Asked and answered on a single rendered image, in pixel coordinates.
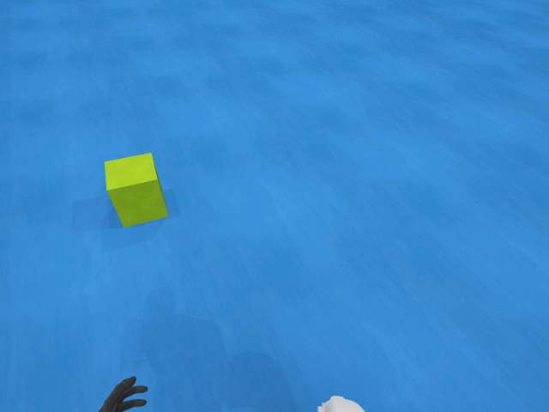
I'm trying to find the carton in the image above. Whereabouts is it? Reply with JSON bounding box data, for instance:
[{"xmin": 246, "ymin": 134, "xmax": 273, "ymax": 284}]
[{"xmin": 105, "ymin": 153, "xmax": 168, "ymax": 227}]

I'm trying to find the robot left hand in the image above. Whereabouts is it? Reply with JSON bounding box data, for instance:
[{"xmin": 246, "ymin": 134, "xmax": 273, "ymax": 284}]
[{"xmin": 99, "ymin": 376, "xmax": 148, "ymax": 412}]

